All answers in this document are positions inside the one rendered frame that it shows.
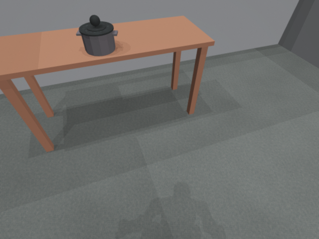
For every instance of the pot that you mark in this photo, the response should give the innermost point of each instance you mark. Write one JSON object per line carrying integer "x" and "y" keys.
{"x": 99, "y": 45}

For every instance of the table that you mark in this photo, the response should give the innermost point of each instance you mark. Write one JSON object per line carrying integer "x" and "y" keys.
{"x": 26, "y": 55}

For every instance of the knob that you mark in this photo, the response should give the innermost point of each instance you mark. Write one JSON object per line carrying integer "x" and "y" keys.
{"x": 94, "y": 20}

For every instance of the lid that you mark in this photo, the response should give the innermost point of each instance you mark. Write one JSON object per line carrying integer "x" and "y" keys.
{"x": 102, "y": 29}

